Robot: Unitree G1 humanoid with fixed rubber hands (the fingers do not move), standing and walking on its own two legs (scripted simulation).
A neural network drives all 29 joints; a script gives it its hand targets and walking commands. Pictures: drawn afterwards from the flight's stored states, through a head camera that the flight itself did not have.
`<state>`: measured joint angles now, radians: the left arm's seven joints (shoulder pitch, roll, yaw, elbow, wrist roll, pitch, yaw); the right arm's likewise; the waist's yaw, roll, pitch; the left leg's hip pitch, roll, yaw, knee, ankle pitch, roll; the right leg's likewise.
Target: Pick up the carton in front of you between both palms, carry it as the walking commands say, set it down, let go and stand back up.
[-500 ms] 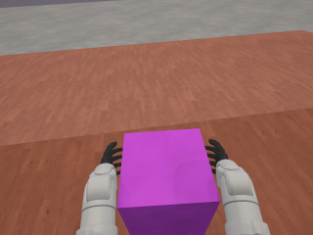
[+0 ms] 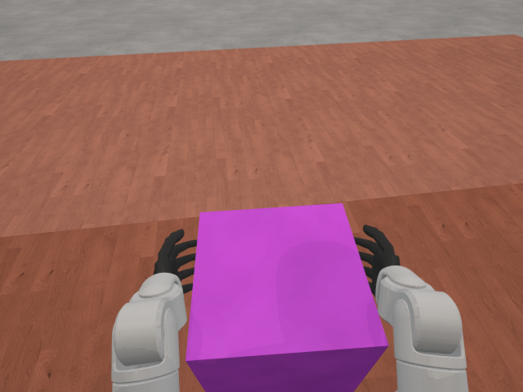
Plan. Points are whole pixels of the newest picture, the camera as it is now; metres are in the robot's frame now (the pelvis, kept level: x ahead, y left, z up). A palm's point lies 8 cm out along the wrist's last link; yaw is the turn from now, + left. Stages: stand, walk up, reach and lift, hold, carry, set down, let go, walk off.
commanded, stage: carry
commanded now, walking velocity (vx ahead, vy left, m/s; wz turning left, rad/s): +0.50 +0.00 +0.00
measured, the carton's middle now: (277, 310) +0.26 +0.01 +0.00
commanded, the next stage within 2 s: none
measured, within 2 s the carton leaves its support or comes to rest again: neither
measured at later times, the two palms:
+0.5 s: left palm (228, 154) +0.57 +0.10 +0.06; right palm (370, 156) +0.57 -0.20 +0.06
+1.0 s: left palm (226, 74) +0.91 +0.13 +0.08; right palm (333, 74) +0.90 -0.17 +0.09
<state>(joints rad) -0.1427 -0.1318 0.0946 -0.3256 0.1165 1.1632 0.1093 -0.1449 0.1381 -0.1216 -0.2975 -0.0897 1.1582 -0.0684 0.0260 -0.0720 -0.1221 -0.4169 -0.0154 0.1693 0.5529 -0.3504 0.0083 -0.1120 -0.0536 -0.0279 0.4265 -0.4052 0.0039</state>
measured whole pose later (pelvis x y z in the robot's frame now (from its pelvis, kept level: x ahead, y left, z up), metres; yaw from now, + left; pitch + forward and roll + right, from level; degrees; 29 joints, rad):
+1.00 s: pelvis +0.63 -0.01 -0.01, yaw -2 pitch +5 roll +0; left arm -0.16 -0.13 0.13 -0.38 0.11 1.22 0.09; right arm -0.17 0.14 -0.09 -0.35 -0.10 1.22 -0.08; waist -0.02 -0.04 -0.09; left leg -0.41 0.05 0.25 0.54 -0.21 0.07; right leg -0.31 -0.07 -0.08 1.11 -0.45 0.00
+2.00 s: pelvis +1.31 -0.01 -0.02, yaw -1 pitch +6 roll -2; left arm -0.72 0.01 0.21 0.11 0.04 1.23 0.14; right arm -0.70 0.01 -0.22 0.09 -0.06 1.24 -0.12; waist -0.04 -0.01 0.02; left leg -0.41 0.00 0.12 0.58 -0.17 0.08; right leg -0.52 -0.01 -0.03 1.22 -0.42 -0.04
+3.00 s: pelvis +1.98 -0.01 -0.08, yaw -1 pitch +4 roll -2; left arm -0.63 -0.01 0.19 0.10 0.05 1.19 0.13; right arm -0.61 0.00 -0.18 0.07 -0.05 1.22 -0.12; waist -0.05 0.01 -0.03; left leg -0.35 -0.08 0.12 0.54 -0.18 0.14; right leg -0.58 0.00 0.02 1.21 -0.40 -0.04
